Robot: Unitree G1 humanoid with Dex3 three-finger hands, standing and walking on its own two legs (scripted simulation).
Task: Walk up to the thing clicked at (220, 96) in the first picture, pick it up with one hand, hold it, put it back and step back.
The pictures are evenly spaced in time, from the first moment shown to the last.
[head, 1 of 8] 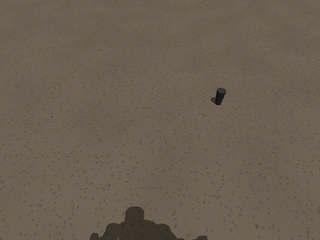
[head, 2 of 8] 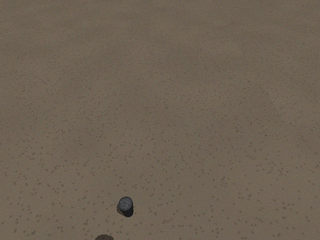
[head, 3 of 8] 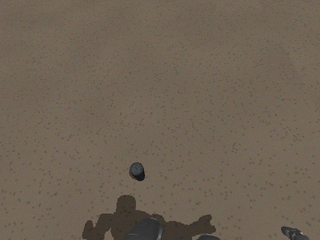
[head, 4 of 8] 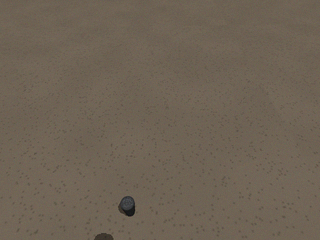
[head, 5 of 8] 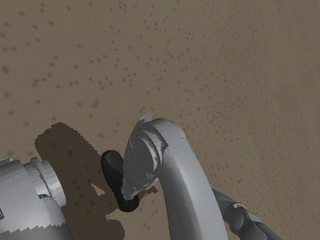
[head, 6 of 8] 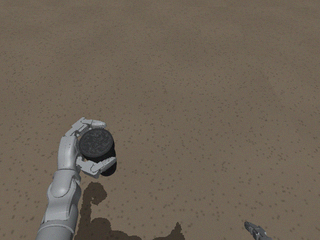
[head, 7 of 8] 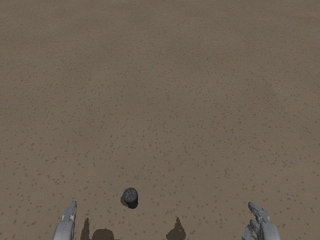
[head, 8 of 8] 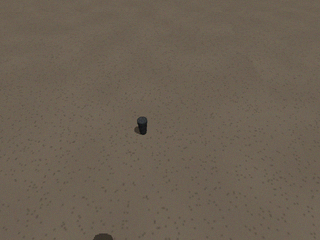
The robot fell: no
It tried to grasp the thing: yes
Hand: left
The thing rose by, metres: 0.67
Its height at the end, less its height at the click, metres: +0.00
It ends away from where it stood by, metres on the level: 0.01
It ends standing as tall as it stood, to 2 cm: yes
